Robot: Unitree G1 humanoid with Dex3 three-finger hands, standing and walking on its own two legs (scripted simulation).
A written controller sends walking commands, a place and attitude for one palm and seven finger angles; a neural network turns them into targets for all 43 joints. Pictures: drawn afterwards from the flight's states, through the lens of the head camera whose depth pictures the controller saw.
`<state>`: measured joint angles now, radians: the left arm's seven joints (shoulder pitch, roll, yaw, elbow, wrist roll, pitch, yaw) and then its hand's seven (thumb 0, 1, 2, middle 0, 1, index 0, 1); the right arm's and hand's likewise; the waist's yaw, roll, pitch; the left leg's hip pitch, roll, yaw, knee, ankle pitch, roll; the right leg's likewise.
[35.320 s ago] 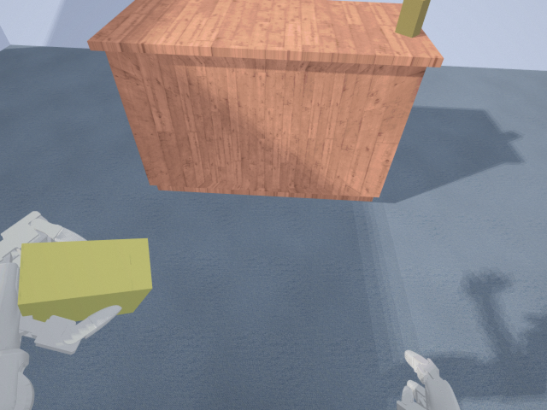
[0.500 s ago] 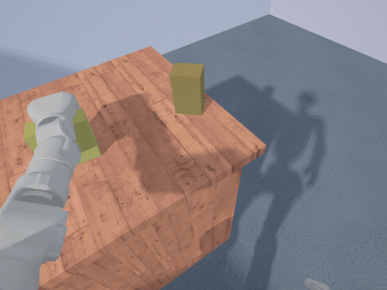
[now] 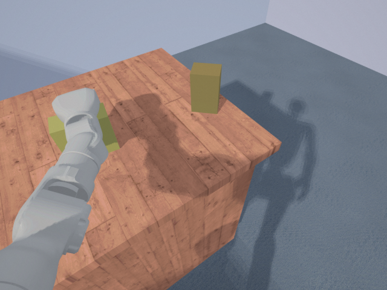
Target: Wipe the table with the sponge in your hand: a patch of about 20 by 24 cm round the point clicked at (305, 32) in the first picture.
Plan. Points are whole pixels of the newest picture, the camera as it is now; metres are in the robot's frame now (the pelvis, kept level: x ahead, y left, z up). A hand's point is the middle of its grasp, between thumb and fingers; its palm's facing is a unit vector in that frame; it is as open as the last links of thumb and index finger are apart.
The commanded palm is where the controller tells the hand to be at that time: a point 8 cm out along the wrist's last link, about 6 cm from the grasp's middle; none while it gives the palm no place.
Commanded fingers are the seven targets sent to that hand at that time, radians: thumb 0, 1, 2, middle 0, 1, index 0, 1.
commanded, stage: wipe back along the third lane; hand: left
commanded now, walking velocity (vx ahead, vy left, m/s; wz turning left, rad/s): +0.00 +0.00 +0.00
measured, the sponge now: (89, 139) +0.44 +0.26 +0.07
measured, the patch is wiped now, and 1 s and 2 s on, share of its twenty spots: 0.90 0.90 0.90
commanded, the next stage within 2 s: slide back across to the middle lane in 1.28 s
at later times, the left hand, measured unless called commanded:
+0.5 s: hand (98, 133) +0.42 +0.22 +0.11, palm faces +0.01 -0.03 -1.00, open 9.8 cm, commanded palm +0.38 +0.20 +0.16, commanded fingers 0.00 0.10 1.30 -1.20 -1.60 -1.20 -1.60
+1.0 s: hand (109, 155) +0.35 +0.18 +0.12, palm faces +0.06 -0.07 -1.00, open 9.8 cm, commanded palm +0.32 +0.17 +0.15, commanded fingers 0.00 0.10 1.30 -1.20 -1.60 -1.20 -1.60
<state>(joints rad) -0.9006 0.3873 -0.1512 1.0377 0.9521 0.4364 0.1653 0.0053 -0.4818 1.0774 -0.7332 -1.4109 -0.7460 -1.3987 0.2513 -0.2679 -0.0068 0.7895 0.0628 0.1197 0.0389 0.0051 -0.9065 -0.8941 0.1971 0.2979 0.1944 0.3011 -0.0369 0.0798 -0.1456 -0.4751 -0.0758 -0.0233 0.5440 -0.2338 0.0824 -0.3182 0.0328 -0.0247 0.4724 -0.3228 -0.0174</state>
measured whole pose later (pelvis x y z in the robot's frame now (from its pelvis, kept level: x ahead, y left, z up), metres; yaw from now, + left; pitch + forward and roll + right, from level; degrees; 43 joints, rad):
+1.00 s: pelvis +0.01 -0.05 +0.00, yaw +0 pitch +2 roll +0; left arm -0.44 0.32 -0.30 0.35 0.93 0.70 0.05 0.01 -0.47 1.08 -0.72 -1.42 -0.74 -1.40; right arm -0.01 -0.28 0.04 0.66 0.09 0.19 0.03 0.01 -0.91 -0.89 0.20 0.30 0.19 0.30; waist 0.06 0.10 -0.13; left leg -0.30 -0.04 -0.04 0.52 -0.25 0.02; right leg -0.16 0.07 -0.04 0.47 -0.35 -0.08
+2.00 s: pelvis -0.01 -0.08 +0.00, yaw -1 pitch -1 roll +2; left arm -0.17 0.48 -0.12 0.09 0.89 0.59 -0.07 0.00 -0.49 1.08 -0.75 -1.39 -0.77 -1.37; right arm -0.02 -0.29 0.04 0.66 0.07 0.10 -0.02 0.01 -0.91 -0.89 0.20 0.30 0.19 0.30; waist 0.09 0.10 -0.07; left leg -0.26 -0.01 -0.03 0.51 -0.23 0.01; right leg -0.14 0.10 -0.02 0.50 -0.35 -0.12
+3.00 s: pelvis -0.01 -0.03 +0.00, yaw +1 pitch +4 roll -1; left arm -0.54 0.46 -0.11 0.59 0.96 0.43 0.00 0.01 -0.50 1.08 -0.76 -1.38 -0.77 -1.36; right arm 0.16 -0.29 0.03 0.70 0.08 0.12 -0.02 0.01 -0.90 -0.89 0.20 0.30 0.20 0.30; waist 0.03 0.09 -0.11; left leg -0.38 -0.06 -0.05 0.54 -0.23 0.05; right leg -0.22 0.05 -0.05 0.48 -0.33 -0.05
